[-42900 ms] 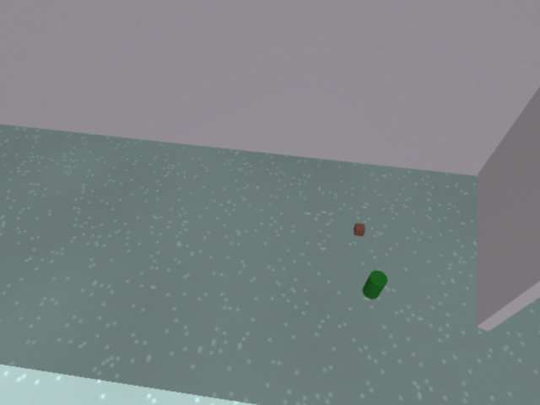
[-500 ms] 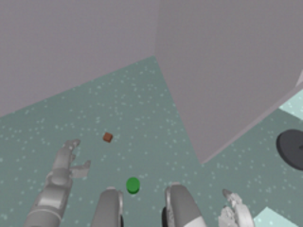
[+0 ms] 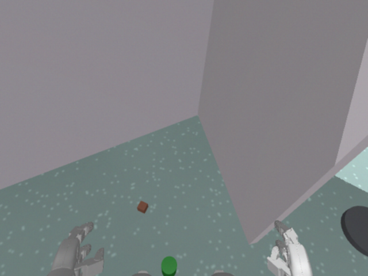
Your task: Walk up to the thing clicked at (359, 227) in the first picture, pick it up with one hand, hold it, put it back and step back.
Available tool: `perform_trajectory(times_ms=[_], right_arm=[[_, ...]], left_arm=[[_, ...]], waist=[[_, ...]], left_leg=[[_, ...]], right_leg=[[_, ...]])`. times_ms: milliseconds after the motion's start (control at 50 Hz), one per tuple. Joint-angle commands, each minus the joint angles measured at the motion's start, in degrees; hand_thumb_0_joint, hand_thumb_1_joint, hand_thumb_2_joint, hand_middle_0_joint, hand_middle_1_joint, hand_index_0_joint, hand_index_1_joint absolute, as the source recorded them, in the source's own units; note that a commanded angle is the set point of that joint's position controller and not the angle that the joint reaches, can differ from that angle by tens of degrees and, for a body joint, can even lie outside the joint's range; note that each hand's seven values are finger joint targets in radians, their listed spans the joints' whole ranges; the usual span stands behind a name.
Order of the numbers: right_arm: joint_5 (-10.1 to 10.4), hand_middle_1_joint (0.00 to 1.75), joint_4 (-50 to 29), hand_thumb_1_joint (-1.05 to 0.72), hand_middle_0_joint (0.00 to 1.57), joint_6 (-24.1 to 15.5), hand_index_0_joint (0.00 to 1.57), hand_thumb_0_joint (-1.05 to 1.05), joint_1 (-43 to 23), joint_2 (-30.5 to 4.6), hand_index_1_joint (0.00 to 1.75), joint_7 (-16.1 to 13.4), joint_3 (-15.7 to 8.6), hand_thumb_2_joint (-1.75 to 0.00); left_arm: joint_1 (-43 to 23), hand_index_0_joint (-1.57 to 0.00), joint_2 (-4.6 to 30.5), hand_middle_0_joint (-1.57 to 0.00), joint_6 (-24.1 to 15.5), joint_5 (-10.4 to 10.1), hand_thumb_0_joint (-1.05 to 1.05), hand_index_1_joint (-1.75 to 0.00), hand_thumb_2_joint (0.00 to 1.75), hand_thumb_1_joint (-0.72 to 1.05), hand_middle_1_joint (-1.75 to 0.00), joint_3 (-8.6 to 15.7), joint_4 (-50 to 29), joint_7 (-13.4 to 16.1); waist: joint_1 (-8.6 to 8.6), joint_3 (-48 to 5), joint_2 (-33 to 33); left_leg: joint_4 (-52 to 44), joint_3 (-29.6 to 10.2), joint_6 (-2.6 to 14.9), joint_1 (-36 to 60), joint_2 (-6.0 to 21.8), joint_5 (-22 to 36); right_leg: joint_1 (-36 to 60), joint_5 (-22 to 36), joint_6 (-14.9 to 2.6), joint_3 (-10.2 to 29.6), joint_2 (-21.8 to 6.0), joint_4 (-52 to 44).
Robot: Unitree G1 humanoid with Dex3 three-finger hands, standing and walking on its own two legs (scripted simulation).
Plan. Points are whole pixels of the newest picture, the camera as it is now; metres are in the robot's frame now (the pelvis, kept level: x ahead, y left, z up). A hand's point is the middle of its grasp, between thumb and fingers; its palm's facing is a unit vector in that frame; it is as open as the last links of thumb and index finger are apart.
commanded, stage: go down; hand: left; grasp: from above
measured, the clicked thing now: (142, 207) +0.55 +0.16 -0.69
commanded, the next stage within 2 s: none
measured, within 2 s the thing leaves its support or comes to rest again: neither
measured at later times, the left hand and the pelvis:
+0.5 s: hand (92, 264) +0.18 +0.19 -0.07, palm faces -0.03 -0.94 -0.33, open 12.5 cm; pelvis +0.01 -0.01 +0.00, yaw +1 degrees
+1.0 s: hand (101, 205) +0.35 +0.23 -0.19, palm faces -0.32 -0.56 -0.76, open 13.0 cm; pelvis -0.03 +0.00 -0.08, yaw -2 degrees
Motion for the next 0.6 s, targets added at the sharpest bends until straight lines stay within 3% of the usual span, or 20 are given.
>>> perform_trajectory(times_ms=[0, 20, 40, 100, 160, 200, 260, 300, 340, 460, 500, 580], right_arm=[[0.2, 0.3, -8.7, -0.9, 0.2, -3.7, 0.2, 0.0, -2.3, -7.3, 0.3, -1.2, -2.8, -0.9], [0.3, 0.3, -9.0, -0.9, 0.2, -4.0, 0.2, 0.0, -2.3, -7.0, 0.3, -1.4, -2.7, -0.9], [0.4, 0.3, -9.1, -0.95, 0.2, -4.2, 0.2, 0.0, -2.3, -7.3, 0.3, -1.4, -2.8, -0.9], [0.4, 0.3, -9.4, -0.97, 0.2, -4.5, 0.2, 0.0, -2.5, -7.2, 0.3, -1.6, -2.7, -0.9], [0.2, 0.3, -9.0, -0.98, 0.2, -4.6, 0.2, 0.0, -2.2, -7.4, 0.3, -1.6, -2.9, -0.9], [-0.1, 0.3, -8.8, -0.99, 0.2, -4.8, 0.2, 0.0, -2.1, -7.5, 0.3, -1.5, -3.1, -0.91], [-0.2, 0.3, -8.8, -0.99, 0.2, -5.6, 0.2, 0.0, -2.0, -7.7, 0.3, -1.4, -3.3, -0.91], [-0.5, 0.3, -8.3, -0.98, 0.2, -6.2, 0.2, 0.0, -1.8, -7.9, 0.3, -1.3, -3.6, -0.91], [-0.8, 0.3, -7.9, -0.99, 0.2, -6.8, 0.2, 0.0, -1.8, -7.8, 0.3, -1.3, -3.6, -0.91], [-1.7, 0.3, -4.8, -1.03, 0.2, -7.7, 0.2, 0.0, -1.8, -8.1, 0.3, -0.9, -4.0, -0.92], [-1.7, 0.3, -3.7, -1.04, 0.2, -7.7, 0.2, 0.0, -1.1, -8.5, 0.3, -0.4, -4.3, -0.92], [-1.6, 0.3, -1.1, -1.04, 0.2, -7.4, 0.2, 0.0, -0.6, -9.4, 0.3, 0.7, -5.1, -0.93]], left_arm=[[-1.2, -0.2, 6.6, -0.2, -1.8, 0.3, 0.0, -0.33, 0.92, 0.71, -0.33, 3.7, -17.2, -0.1], [1.4, -0.21, 6.3, -0.22, -1.4, 0.0, 0.0, -0.36, 0.98, 0.79, -0.36, 3.6, -19.3, -0.2], [3.4, -0.21, 6.7, -0.23, -0.8, -0.4, 0.0, -0.44, 0.9, 0.71, -0.44, 4.4, -20.7, -0.2], [8.7, -0.06, 6.2, -0.09, 1.0, -0.3, 0.0, -0.68, 1.02, 0.47, -0.68, 3.6, -22.2, -0.6], [10.2, -0.06, 6.5, -0.1, 1.8, 1.0, 0.0, -0.75, 1.03, 0.23, -0.71, 2.5, -21.4, -1.3], [9.1, -0.04, 6.4, -0.08, 1.5, 1.9, 0.0, -0.76, 1.06, 0.07, -0.71, 1.5, -20.8, -1.7], [7.6, -0.01, 6.2, -0.06, 1.0, 2.0, 0.0, -0.78, 1.09, -0.17, -0.73, 1.9, -19.3, -2.0], [5.4, 0.0, 7.5, -0.05, 0.3, 2.1, 0.0, -0.8, 1.1, -0.21, -0.75, 3.3, -19.8, -2.1], [1.8, 0.0, 8.2, -0.05, -0.7, 3.3, 0.0, -0.8, 1.14, -0.24, -0.72, 3.2, -18.4, -1.9], [-12.8, 0.0, 11.7, -0.06, -4.7, 9.4, 0.0, -0.77, 1.19, -0.16, -0.67, 3.6, -6.8, -0.3], [-16.9, 0.0, 11.8, -0.08, -5.8, 12.5, 0.0, -0.76, 1.2, -0.17, -0.65, 2.6, -2.2, 0.4], [-29.4, -0.04, 15.5, -0.16, -8.2, 19.3, 0.0, -0.7, 1.14, -0.13, -0.58, 3.7, 8.8, 2.3]], waist=[[0.1, -6.9, 3.2], [0.46, -8.1, 3.6], [1.1, -8.8, 3.1], [0.79, -7.8, 2.3], [0.7, -4.3, 1.2], [-0.06, -3.2, 0.5], [-0.23, -1.7, -1.0], [-0.44, -3.8, 0.3], [-1.0, -4.1, 0.2], [-1.65, -3.3, 0.4], [-1.54, -5.3, 0.7], [-1.16, -8.2, 1.6]], left_leg=[[-12.9, 0.9, 0.83, 9.1, -1.6, 10.7], [-13.0, 0.8, 0.7, 10.0, -1.6, 12.8], [-13.3, 0.5, 0.58, 11.3, -1.6, 14.6], [-13.3, 0.4, 0.53, 12.0, -1.6, 18.8], [-13.5, 0.2, 0.59, 11.3, -1.7, 19.6], [-13.5, 0.0, 0.53, 11.2, -1.6, 19.2], [-13.1, 0.3, 0.98, 10.0, -1.8, 15.6], [-13.0, -0.1, 0.72, 10.5, -1.6, 16.2], [-11.8, 0.3, 0.94, 10.2, -1.8, 15.6], [-8.6, 1.6, 1.32, 4.5, -2.2, 9.2], [-7.0, 2.1, 1.27, 3.4, -2.3, 9.7], [-3.6, 2.7, 1.13, -1.1, -2.2, 7.7]], right_leg=[[6.5, 8.1, -2.22, -1.5, 2.3, -9.2], [7.9, 9.5, -2.33, -1.7, 2.4, -9.1], [9.1, 10.8, -2.25, -1.9, 2.5, -9.1], [10.1, 13.9, -2.29, -2.3, 2.8, -9.4], [9.0, 14.2, -2.22, -2.5, 2.8, -9.8], [8.2, 13.5, -2.08, -2.5, 2.8, -9.9], [6.8, 11.0, -1.84, -2.2, 2.5, -10.3], [7.2, 11.3, -2.0, -2.0, 2.5, -9.5], [6.1, 11.4, -1.82, -1.6, 2.3, -9.0], [1.0, 7.5, -1.66, 0.3, 1.3, -6.9], [0.1, 8.1, -1.83, 0.7, 1.0, -5.2], [-3.2, 6.0, -2.17, 1.3, 1.0, -1.5]])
